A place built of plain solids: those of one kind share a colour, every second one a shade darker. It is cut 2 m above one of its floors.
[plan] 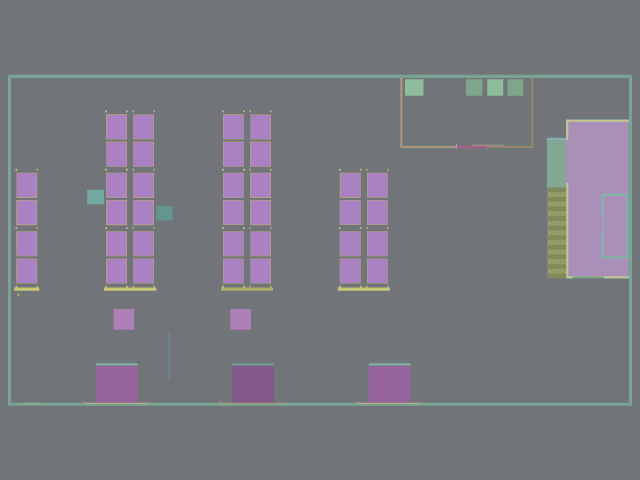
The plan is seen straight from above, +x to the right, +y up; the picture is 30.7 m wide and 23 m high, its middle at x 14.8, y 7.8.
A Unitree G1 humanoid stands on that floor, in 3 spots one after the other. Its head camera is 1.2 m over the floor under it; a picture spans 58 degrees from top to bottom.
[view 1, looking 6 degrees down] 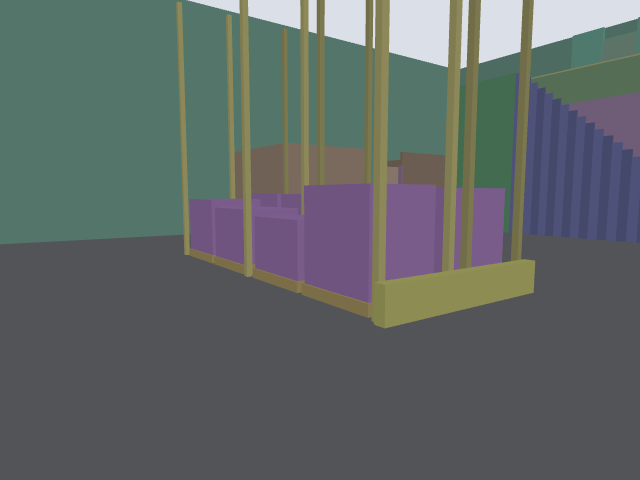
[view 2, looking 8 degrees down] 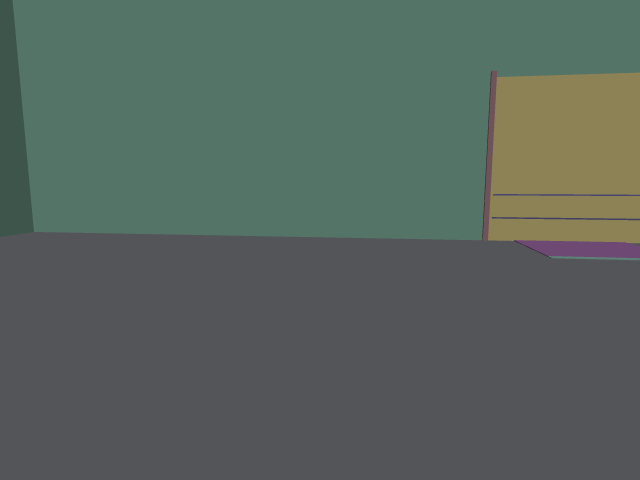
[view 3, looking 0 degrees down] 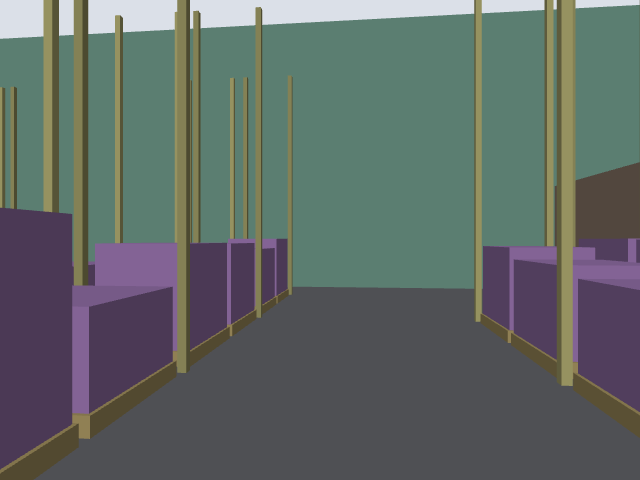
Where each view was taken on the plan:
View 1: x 13.00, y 2.60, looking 55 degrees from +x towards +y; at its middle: row_load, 4.87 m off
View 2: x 21.73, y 8.85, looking -82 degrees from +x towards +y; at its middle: ground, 8.62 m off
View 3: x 14.10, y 4.57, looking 96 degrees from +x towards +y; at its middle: wall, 11.06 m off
